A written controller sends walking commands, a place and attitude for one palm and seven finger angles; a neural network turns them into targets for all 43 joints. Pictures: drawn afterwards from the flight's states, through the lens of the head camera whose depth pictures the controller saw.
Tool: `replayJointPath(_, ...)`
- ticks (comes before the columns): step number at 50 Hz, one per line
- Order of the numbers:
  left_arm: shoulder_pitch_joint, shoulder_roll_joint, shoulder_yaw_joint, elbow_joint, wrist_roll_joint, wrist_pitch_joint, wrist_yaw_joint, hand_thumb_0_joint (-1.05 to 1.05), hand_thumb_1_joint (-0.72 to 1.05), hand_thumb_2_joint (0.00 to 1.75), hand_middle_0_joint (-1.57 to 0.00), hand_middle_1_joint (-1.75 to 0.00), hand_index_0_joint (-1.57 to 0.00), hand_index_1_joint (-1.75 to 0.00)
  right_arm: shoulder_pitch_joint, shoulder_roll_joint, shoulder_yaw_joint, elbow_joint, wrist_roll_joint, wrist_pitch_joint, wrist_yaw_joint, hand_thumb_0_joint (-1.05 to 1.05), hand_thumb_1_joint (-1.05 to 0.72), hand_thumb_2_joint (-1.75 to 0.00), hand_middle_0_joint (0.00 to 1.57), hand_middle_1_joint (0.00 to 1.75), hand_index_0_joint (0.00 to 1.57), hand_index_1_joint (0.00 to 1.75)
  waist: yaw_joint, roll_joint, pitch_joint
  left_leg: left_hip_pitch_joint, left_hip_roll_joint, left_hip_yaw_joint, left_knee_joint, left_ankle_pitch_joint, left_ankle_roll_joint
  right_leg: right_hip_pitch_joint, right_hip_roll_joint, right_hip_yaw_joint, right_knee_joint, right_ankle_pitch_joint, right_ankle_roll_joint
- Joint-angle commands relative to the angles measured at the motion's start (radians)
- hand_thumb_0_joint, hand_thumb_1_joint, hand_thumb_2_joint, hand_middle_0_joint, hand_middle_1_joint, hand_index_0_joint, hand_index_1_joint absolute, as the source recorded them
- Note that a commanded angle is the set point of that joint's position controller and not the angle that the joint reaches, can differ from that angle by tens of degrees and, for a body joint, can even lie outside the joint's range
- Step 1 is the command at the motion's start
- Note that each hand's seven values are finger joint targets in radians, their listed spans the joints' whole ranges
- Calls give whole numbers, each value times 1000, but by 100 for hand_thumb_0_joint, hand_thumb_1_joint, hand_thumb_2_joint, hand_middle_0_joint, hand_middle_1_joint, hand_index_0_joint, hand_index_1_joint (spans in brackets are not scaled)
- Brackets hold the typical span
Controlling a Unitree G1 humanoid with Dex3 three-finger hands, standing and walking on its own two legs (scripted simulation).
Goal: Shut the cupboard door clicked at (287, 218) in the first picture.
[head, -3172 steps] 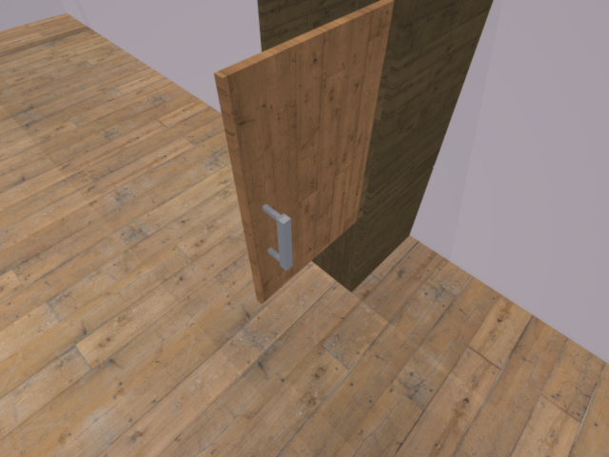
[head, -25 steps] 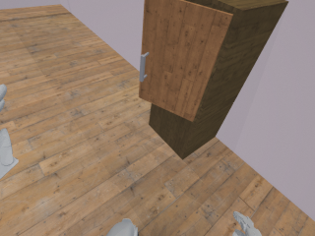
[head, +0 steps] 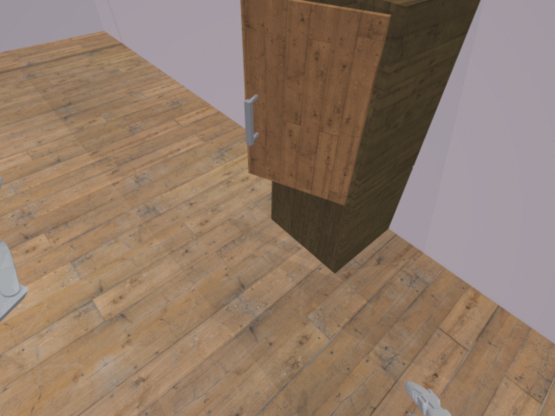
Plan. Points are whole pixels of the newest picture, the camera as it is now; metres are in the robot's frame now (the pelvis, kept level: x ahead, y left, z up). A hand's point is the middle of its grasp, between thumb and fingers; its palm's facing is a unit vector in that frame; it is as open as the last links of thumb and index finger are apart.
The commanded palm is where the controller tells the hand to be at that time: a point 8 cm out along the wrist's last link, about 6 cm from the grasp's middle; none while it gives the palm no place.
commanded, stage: stop stepping back and stand still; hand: left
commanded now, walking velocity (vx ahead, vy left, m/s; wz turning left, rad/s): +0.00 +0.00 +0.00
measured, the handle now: (252, 120) +0.97 +0.12 -0.09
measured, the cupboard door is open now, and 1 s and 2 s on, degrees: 23 23 23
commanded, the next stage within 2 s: let the arm hang, fingers relaxed in 0.60 s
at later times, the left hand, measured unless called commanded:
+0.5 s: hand (68, 253) +0.25 +0.26 +0.17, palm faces +0.37 -0.76 -0.54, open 7.4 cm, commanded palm +0.19 +0.30 +0.18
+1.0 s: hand out of the picture +0.09 +0.19 -0.16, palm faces -0.01 -0.99 -0.17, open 7.3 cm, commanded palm none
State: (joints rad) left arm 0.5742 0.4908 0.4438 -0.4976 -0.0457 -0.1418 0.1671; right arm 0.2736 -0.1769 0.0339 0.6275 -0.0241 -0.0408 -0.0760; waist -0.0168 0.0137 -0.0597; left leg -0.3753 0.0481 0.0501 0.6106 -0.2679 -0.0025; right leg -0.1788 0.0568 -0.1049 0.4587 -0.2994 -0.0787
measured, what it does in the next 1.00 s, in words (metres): stands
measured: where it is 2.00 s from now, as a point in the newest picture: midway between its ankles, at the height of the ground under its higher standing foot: outside the picture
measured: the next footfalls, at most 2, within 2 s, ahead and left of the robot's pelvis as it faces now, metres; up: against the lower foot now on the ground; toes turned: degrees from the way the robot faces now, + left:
none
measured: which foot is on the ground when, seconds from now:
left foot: down 0.00-1.00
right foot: down 0.00-1.00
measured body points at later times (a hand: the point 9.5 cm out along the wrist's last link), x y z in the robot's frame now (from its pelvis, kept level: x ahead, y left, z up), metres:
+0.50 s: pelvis +0.05 +0.00 +0.00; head +0.07 -0.01 +0.45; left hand +0.23 +0.29 +0.19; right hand +0.21 -0.23 -0.09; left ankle +0.07 +0.12 -0.73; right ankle -0.04 -0.08 -0.73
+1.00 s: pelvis +0.02 +0.02 +0.00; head +0.03 +0.03 +0.45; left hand +0.09 +0.24 -0.15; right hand +0.10 -0.24 -0.13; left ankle +0.07 +0.12 -0.73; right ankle -0.04 -0.08 -0.73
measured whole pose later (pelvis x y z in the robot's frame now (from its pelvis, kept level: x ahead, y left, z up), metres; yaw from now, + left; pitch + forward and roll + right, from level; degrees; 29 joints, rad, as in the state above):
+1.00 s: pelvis +0.02 +0.02 +0.00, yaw +2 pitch -1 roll +0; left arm 0.27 0.18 -0.02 0.83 0.00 0.06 0.01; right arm 0.21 -0.26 0.03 0.87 -0.03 0.03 0.00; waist -0.04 -0.02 0.04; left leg -0.34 0.01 0.07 0.56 -0.20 0.03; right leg -0.14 0.00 -0.10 0.54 -0.39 -0.03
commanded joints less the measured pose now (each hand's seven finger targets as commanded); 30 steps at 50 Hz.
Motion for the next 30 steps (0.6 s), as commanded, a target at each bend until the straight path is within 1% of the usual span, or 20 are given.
replayJointPath(1, -108, 96, 73, -88, -8, -57, 30, 0, 90, 90, -20, -30, -20, -30, -107, -145, -83, -128, 39, -56, 5, 0, -90, -90, 20, 30, 20, 30, 5, -217, 16, -239, 10, -53, 283, -160, -16, 128, -375, 422, -134, 245, -158)
replayJointPath(2, -109, 93, 68, -110, -1, -65, 32, 0, 90, 90, -20, -30, -20, -30, -124, -144, -75, -129, 34, -55, 7, 0, -90, -90, 20, 30, 20, 30, 4, -162, 47, -227, 20, -39, 262, -138, -15, 108, -366, 371, -116, 335, -154)
replayJointPath(4, -144, 99, 64, -157, 8, -84, 35, 0, 90, 90, -20, -30, -20, -30, -152, -129, -61, -128, 27, -56, 1, 0, -90, -90, 20, 30, 20, 30, 7, -82, 68, -123, 16, 6, 125, -82, -5, 46, -323, 257, -67, 431, -109)
replayJointPath(6, -160, 124, 78, -194, 10, -103, 40, 0, 90, 90, -20, -30, -20, -30, -146, -126, -60, -121, 23, -65, -7, 0, -90, -90, 20, 30, 20, 30, 2, -65, 59, 18, -11, 43, 12, 46, 1, -23, -275, 188, -60, 352, -56)
replayJointPath(7, -170, 127, 78, -221, 9, -110, 40, 0, 90, 90, -20, -30, -20, -30, -147, -131, -67, -123, 25, -72, -12, 0, -90, -90, 20, 30, 20, 30, 3, -39, 58, 91, -13, 36, -48, 95, 6, -64, -258, 182, -51, 290, -30)
replayJointPath(8, -172, 156, 101, -249, 7, -115, 40, 0, 90, 90, -20, -30, -20, -30, -146, -145, -78, -125, 29, -77, -20, 0, -90, -90, 20, 30, 20, 30, 1, -2, 57, 150, 17, -6, -103, 149, 16, -93, -239, 161, -11, 241, -3)
replayJointPath(9, -157, 147, 106, -267, 5, -124, 38, 0, 90, 90, -20, -30, -20, -30, -138, -154, -82, -134, 33, -82, -23, 0, -90, -90, 20, 30, 20, 30, 4, 65, 31, 195, 60, -66, -145, 241, 35, -89, -190, 127, 55, 210, 33)
replayJointPath(10, -118, 143, 123, -247, 5, -126, 36, 0, 90, 90, -20, -30, -20, -30, -134, -159, -82, -142, 32, -83, -23, 0, -90, -90, 20, 30, 20, 30, 11, 142, 8, 223, 108, -136, -160, 326, 58, -110, -127, 107, 101, 176, 62)
replayJointPath(11, -94, 154, 143, -256, 7, -132, 34, 0, 90, 90, -20, -30, -20, -30, -132, -143, -70, -141, 23, -84, -22, 0, -90, -90, 20, 30, 20, 30, 9, 244, -17, 220, 154, -234, -211, 368, 88, -115, -85, 73, 143, 116, 77)
replayJointPath(12, -100, 148, 139, -260, 7, -138, 28, 0, 90, 90, -20, -30, -20, -30, -134, -140, -68, -139, 18, -89, -18, 0, -90, -90, 20, 30, 20, 30, 9, 253, -14, 187, 187, -279, -244, 365, 97, -92, -69, 73, 135, 21, 81)
replayJointPath(13, -97, 158, 150, -251, 9, -142, 21, 0, 90, 90, -20, -30, -20, -30, -137, -142, -69, -132, 16, -98, -17, 0, -90, -90, 20, 30, 20, 30, 15, 232, -11, 154, 194, -268, -262, 302, 90, -66, -69, 78, 103, -54, 82)
replayJointPath(14, -68, 146, 151, -228, 5, -141, 20, 0, 90, 90, -20, -30, -20, -30, -125, -144, -70, -135, 22, -100, -16, 0, -90, -90, 20, 30, 20, 30, 12, 160, -17, 147, 185, -240, -241, 288, 85, -36, -70, 80, 34, -12, 82)
replayJointPath(16, -11, 117, 142, -184, -3, -130, 17, 0, 90, 90, -20, -30, -20, -30, -108, -147, -72, -141, 33, -95, -10, 0, -90, -90, 20, 30, 20, 30, 2, 87, -71, 145, 121, -131, -163, 332, 49, 37, -96, 111, -37, 196, 74)
replayJointPath(17, 16, 113, 143, -173, -9, -125, 17, 0, 90, 90, -20, -30, -20, -30, -100, -147, -74, -144, 36, -86, -6, 0, -90, -90, 20, 30, 20, 30, -1, 47, -117, 158, 95, -85, -104, 398, 38, 70, -128, 145, -32, 349, 70)
replayJointPath(19, 51, 102, 130, -140, -18, -104, 16, 0, 90, 90, -20, -30, -20, -30, -98, -140, -71, -148, 44, -66, 1, 0, -90, -90, 20, 30, 20, 30, -3, -29, -162, 130, 64, -21, -45, 432, 21, 125, -186, 182, -1, 621, 73)
replayJointPath(20, 44, 103, 125, -137, -19, -97, 17, 0, 90, 90, -20, -30, -20, -30, -97, -138, -67, -150, 45, -58, 1, 0, -90, -90, 20, 30, 20, 30, -4, -52, -165, 114, 54, -11, -42, 421, 19, 139, -199, 176, 11, 685, 74)
replayJointPath(23, 19, 132, 134, -142, -16, -82, 20, 0, 90, 90, -20, -30, -20, -30, -116, -137, -61, -159, 46, -44, -7, 0, -90, -90, 20, 30, 20, 30, 2, -56, -162, 128, 45, 2, -55, 421, 26, 130, -199, 156, 26, 753, 93)
replayJointPath(24, 14, 119, 116, -144, -15, -79, 18, 0, 90, 90, -20, -30, -20, -30, -119, -132, -57, -164, 45, -39, -10, 0, -90, -90, 20, 30, 20, 30, 1, -50, -147, 142, 44, 3, -62, 439, 29, 112, -192, 150, 28, 750, 96)
replayJointPath(28, -43, 148, 124, -181, -7, -75, 20, 0, 90, 90, -20, -30, -20, -30, -132, -136, -55, -167, 43, -30, -18, 0, -90, -90, 20, 30, 20, 30, 4, -19, -142, 190, 51, -3, -62, 492, 37, 73, -173, 133, 20, 702, 113)
replayJointPath(30, -55, 128, 104, -175, -5, -72, 18, 0, 90, 90, -20, -30, -20, -30, -133, -129, -53, -170, 44, -28, -18, 0, -90, -90, 20, 30, 20, 30, 4, -16, -121, 195, 49, -6, -61, 476, 36, 49, -169, 137, 5, 652, 107)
